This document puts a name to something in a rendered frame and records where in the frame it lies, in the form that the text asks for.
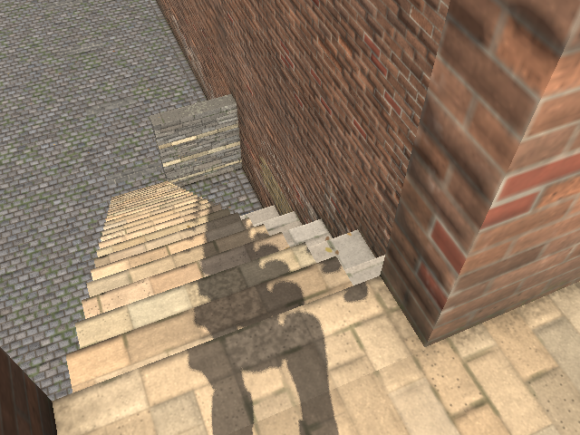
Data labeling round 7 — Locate stairs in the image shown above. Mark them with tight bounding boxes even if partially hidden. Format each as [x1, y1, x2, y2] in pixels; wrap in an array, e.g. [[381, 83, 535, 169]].
[[66, 181, 353, 393]]

